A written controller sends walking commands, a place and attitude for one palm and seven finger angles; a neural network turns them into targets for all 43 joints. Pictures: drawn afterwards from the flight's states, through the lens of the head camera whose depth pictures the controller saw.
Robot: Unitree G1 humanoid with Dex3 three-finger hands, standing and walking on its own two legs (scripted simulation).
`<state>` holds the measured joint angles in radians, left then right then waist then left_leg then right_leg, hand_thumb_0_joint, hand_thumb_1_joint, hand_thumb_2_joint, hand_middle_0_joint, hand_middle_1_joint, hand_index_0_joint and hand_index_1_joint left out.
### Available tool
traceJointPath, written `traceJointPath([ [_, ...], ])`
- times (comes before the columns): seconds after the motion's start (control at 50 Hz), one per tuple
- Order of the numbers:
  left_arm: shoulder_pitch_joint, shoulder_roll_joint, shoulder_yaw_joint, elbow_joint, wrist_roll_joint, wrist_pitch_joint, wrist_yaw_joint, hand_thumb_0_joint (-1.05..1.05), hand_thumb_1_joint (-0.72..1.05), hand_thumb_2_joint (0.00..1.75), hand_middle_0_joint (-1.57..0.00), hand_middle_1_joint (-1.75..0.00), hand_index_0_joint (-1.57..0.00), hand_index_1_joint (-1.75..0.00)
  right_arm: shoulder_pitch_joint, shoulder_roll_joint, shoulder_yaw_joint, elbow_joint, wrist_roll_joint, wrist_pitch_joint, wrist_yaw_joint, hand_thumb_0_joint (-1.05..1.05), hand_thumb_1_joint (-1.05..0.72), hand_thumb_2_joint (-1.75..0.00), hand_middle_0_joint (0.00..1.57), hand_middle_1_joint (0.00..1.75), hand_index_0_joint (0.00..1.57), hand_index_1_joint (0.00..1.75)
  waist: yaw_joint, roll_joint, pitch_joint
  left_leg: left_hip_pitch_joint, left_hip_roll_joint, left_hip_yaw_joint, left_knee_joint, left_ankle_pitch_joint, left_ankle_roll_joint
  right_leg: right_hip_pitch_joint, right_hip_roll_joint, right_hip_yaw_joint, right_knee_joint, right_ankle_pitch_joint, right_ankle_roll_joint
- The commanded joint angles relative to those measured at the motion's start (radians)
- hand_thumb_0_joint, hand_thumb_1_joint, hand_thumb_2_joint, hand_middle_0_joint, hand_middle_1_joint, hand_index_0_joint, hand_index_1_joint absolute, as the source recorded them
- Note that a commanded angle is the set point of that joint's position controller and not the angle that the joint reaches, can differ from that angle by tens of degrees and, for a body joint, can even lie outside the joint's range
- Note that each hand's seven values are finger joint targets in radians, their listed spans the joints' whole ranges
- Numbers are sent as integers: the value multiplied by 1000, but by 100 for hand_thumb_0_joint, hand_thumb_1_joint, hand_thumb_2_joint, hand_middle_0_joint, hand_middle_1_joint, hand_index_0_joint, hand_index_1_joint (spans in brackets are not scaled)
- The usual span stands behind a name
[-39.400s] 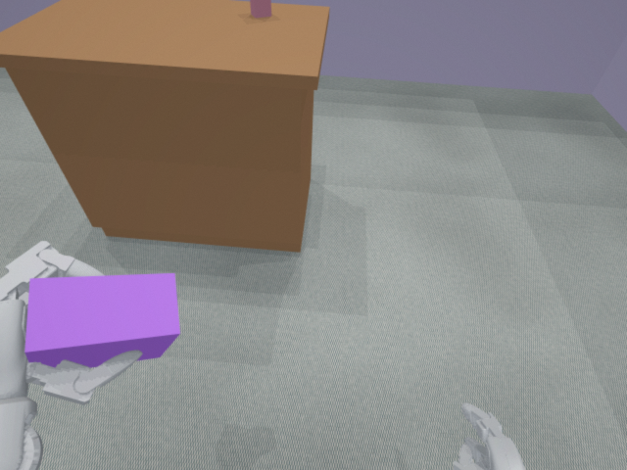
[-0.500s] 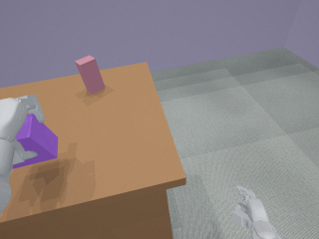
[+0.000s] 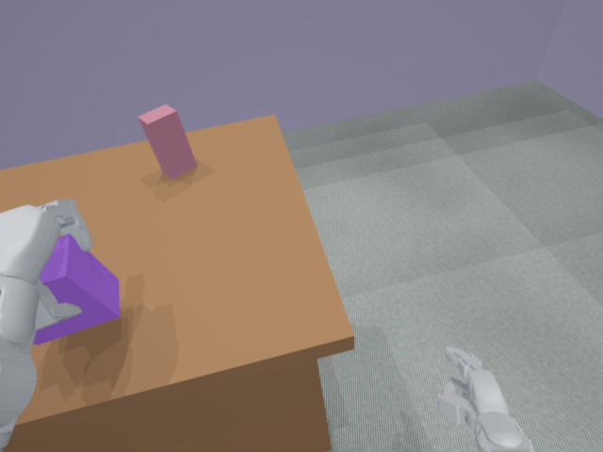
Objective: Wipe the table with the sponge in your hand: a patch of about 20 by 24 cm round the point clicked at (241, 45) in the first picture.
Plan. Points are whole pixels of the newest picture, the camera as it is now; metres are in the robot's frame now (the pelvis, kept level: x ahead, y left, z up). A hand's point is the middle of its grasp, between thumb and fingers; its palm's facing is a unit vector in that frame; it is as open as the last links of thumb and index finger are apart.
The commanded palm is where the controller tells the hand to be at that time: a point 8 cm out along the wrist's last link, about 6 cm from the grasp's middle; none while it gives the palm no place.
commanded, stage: move the sponge above the wiping area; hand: left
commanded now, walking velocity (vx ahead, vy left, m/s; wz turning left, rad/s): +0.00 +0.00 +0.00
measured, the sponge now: (62, 298) +0.23 +0.35 +0.12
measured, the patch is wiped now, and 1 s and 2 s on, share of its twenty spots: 0.05 0.05 0.10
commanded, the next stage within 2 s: lower the sponge onto the table in 0.22 s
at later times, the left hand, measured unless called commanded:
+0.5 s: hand (81, 298) +0.22 +0.31 +0.14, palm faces -0.07 -0.07 -0.99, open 9.9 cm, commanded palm +0.19 +0.31 +0.24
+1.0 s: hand (77, 295) +0.22 +0.30 +0.15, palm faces +0.04 +0.02 -1.00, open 9.9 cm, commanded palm +0.19 +0.31 +0.22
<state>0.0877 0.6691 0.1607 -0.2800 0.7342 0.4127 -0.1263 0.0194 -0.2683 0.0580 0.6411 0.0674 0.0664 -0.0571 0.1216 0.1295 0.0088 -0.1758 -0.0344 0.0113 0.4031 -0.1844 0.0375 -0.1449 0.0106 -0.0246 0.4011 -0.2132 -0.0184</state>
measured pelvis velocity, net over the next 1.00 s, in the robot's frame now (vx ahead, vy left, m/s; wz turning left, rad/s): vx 0.00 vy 0.00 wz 0.02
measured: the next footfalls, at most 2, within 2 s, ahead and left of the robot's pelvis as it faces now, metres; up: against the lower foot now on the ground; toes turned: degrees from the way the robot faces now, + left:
none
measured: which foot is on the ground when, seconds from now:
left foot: down 0.00-1.00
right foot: down 0.00-1.00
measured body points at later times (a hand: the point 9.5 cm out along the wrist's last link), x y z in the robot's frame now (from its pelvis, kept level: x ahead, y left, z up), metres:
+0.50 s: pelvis +0.00 -0.01 +0.00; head +0.01 -0.06 +0.44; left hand +0.22 +0.31 +0.19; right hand +0.25 -0.22 -0.09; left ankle +0.02 +0.09 -0.74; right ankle +0.00 -0.11 -0.74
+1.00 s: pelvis +0.00 +0.00 +0.00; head +0.00 -0.04 +0.45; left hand +0.21 +0.29 +0.21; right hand +0.24 -0.21 -0.09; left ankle +0.02 +0.09 -0.74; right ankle +0.00 -0.11 -0.74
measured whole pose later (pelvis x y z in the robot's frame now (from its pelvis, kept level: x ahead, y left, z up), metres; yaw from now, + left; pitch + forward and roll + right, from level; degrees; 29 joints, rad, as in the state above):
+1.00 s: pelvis +0.00 +0.00 +0.00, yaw +1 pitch -3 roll +0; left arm 0.19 0.71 0.11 -0.36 0.79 0.20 -0.14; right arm 0.08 -0.29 0.03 0.65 0.04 0.02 -0.10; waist 0.14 0.11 0.03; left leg -0.18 -0.03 -0.01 0.45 -0.21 0.04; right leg -0.13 0.01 -0.04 0.43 -0.24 -0.03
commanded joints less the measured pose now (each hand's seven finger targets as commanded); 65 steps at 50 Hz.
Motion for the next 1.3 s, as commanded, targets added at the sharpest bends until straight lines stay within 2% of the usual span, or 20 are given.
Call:
traceJointPath([
  [0.0, -147, 223, 41, -293, 49, -30, -18, 0, 10, 130, -120, -160, -120, -160, -214, -110, -37, -202, -12, -71, -13, 0, -90, -90, 20, 30, 20, 30, 1, -66, -220, 50, 14, -63, -47, 128, 0, 52, 6, 37, -31, 106, -26],
  [0.08, -312, 445, 212, -438, 143, -119, 45, 0, 10, 130, -120, -160, -120, -160, -214, -96, -33, -193, -36, -88, -27, 0, -90, -90, 20, 30, 20, 30, 30, 52, -310, 105, 4, -91, -27, 196, 9, 104, 33, 103, -17, 114, -56],
  [0.14, -243, 382, 226, -268, 113, -148, 103, 0, 10, 130, -120, -160, -120, -160, -148, -80, -47, -160, -29, -71, -21, 0, -90, -90, 20, 30, 20, 30, 27, -3, -211, 96, 1, -78, -27, 219, -6, 78, 25, 87, -52, 127, -59],
  [0.2, -273, 320, 189, -106, 48, -95, 115, 0, 10, 130, -120, -160, -120, -160, -171, -103, -58, -131, -11, -55, -12, 0, -90, -90, 20, 30, 20, 30, 20, -16, -124, 67, 12, -67, -39, 161, -22, 28, 18, 94, -82, 90, -55],
  [0.28, -123, 238, 117, -38, 0, -12, 41, 0, 10, 130, -120, -160, -120, -160, -235, -118, -46, -157, 7, -48, -10, 0, -90, -90, 20, 30, 20, 30, 19, -47, -82, 16, 5, -57, -45, 134, -22, 13, 16, 88, -74, 106, -39],
  [0.34, -95, 208, 48, -91, -3, -3, -18, 0, 10, 130, -120, -160, -120, -160, -201, -127, -46, -179, 4, -49, -15, 0, -90, -90, 20, 30, 20, 30, -4, -97, -130, 18, 10, -45, -37, 121, -7, 28, -1, 43, -55, 137, -15],
  [0.38, -123, 232, 45, -139, 26, -7, -45, 0, 10, 130, -120, -160, -120, -160, -235, -117, -33, -193, 5, -63, -22, 0, -90, -90, 20, 30, 20, 30, -12, -69, -155, 28, 3, -47, -28, 109, 0, 19, 7, 74, -53, 115, -21],
  [0.42, -192, 341, 109, -206, 57, -51, -53, 0, 10, 130, -120, -160, -120, -160, -192, -123, -41, -188, -10, -71, -34, 0, -90, -90, 20, 30, 20, 30, -11, -89, -224, 52, -5, -50, -8, 134, 12, 49, -3, 68, -36, 131, -15],
  [0.48, -282, 505, 254, -370, 94, -157, -15, 0, 10, 130, -120, -160, -120, -160, -191, -104, -34, -200, -31, -96, -48, 0, -90, -90, 20, 30, 20, 30, 22, 7, -312, 110, -18, -70, 9, 199, 18, 96, 13, 105, -29, 157, -38],
  [0.54, -187, 450, 297, -280, 71, -228, 53, 0, 10, 130, -120, -160, -120, -160, -120, -81, -49, -174, -32, -93, -45, 0, -90, -90, 20, 30, 20, 30, 24, 2, -238, 116, -10, -61, 14, 237, 5, 80, 10, 85, -46, 186, -47],
  [0.58, -201, 422, 304, -214, 44, -208, 84, 0, 10, 130, -120, -160, -120, -160, -146, -87, -55, -162, -16, -85, -33, 0, -90, -90, 20, 30, 20, 30, 33, 79, -178, 97, -10, -75, 3, 217, -10, 51, 21, 129, -66, 156, -64],
  [0.62, -163, 341, 260, -114, -4, -165, 107, 0, 10, 130, -120, -160, -120, -160, -126, -100, -70, -146, -12, -72, -21, 0, -90, -90, 20, 30, 20, 30, 26, 16, -135, 63, 7, -57, 0, 190, -22, 44, 3, 91, -66, 157, -42],
  [0.68, -57, 245, 180, 8, -32, -74, 72, 0, 10, 130, -120, -160, -120, -160, -181, -124, -67, -147, 4, -64, -12, 0, -90, -90, 20, 30, 20, 30, 20, -60, -57, 2, 11, -50, -20, 131, -26, -1, 9, 91, -72, 112, -33],
  [0.76, 1, 230, 98, -80, -23, -37, -2, 0, 10, 130, -120, -160, -120, -160, -173, -137, -61, -184, 5, -57, -17, 0, -90, -90, 20, 30, 20, 30, 0, -127, -133, -5, 8, -41, -19, 118, -5, 35, -7, 43, -40, 145, -6],
  [0.78, -23, 206, 58, -113, -2, -31, -18, 0, 10, 130, -120, -160, -120, -160, -215, -124, -47, -196, 9, -67, -20, 0, -90, -90, 20, 30, 20, 30, -9, -91, -129, 3, 3, -43, -19, 105, -4, 14, 2, 63, -43, 120, -12],
  [0.9, -214, 417, 208, -379, 98, -222, 28, 0, 10, 130, -120, -160, -120, -160, -130, -91, -44, -194, -38, -113, -58, 0, -90, -90, 20, 30, 20, 30, 5, -21, -286, 130, -6, -63, 8, 186, 21, 62, 14, 55, -32, 118, -31],
  [1.0, -170, 279, 180, -71, 46, -181, 88, 0, 10, 130, -120, -160, -120, -160, -117, -106, -64, -136, -16, -75, -32, 0, -90, -90, 20, 30, 20, 30, 9, -15, -80, 41, 9, -68, -36, 98, -17, -8, 18, 49, -81, 42, -41],
  [1.08, -152, 223, 110, -23, 33, -84, 80, 0, 10, 130, -120, -160, -120, -160, -205, -115, -51, -150, -2, -64, -17, 0, -90, -90, 20, 30, 20, 30, 18, -5, -80, 2, 5, -65, -61, 64, -29, -1, 21, 68, -68, 21, -43],
  [1.16, -112, 224, 54, -136, 63, -57, 23, 0, 10, 130, -120, -160, -120, -160, -189, -120, -53, -177, -15, -57, -9, 0, -90, -90, 20, 30, 20, 30, 6, -43, -199, 36, 4, -65, -44, 135, -7, 64, 5, 45, -37, 114, -31],
  [1.28, -93, 325, 169, -303, 94, -175, 37, 0, 10, 130, -120, -160, -120, -160, -177, -94, -43, -189, -29, -77, -16, 0, -90, -90, 20, 30, 20, 30, 19, -17, -237, 85, 9, -85, -25, 175, 8, 69, 30, 67, -33, 111, -46],
])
